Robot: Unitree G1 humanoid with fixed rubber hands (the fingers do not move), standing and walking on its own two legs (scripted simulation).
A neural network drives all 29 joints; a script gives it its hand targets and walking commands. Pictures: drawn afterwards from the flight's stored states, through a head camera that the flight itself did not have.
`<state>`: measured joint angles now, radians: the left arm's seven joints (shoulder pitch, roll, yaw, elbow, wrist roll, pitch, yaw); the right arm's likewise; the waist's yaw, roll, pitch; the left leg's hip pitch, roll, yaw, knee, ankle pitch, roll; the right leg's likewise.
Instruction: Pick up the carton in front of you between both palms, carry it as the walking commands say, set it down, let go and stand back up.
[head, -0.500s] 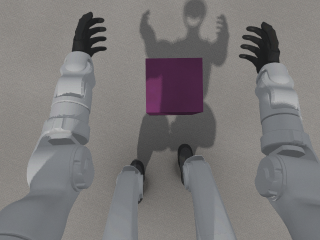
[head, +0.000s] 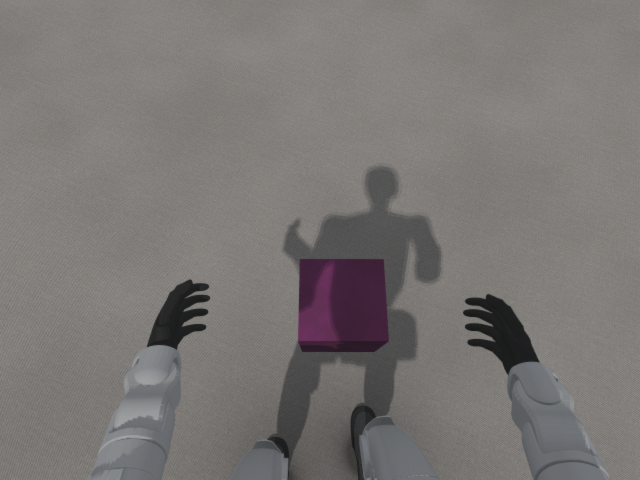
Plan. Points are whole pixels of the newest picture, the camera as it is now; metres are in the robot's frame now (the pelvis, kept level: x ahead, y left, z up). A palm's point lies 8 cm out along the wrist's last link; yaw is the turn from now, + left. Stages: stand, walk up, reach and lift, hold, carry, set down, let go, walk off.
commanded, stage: let go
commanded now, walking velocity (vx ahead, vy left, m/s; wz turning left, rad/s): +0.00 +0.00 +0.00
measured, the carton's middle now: (339, 308) +0.43 -0.06 -0.62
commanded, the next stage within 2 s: stand in 0.74 s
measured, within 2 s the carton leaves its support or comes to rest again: neither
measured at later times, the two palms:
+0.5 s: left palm (85, 437) +0.19 +0.26 -0.03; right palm (520, 414) +0.18 -0.21 -0.04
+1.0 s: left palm (98, 459) +0.16 +0.27 -0.08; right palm (572, 464) +0.13 -0.27 -0.07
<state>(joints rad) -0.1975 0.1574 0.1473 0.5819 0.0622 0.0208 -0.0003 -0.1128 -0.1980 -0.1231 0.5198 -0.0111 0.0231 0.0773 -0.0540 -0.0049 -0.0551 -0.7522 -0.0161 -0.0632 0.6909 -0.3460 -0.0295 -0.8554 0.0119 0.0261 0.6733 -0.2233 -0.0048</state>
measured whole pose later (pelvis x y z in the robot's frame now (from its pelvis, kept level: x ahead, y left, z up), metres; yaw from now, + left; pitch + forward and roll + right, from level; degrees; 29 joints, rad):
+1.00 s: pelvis +0.06 +0.01 +0.02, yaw -5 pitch +4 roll -1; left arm 0.34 0.26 0.04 0.74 0.03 -0.06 0.00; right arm 0.34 -0.30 -0.03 0.63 -0.03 -0.04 -0.04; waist -0.01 0.03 -0.08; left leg -0.19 0.04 0.02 0.58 -0.45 -0.02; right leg -0.35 0.07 0.09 0.60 -0.32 0.00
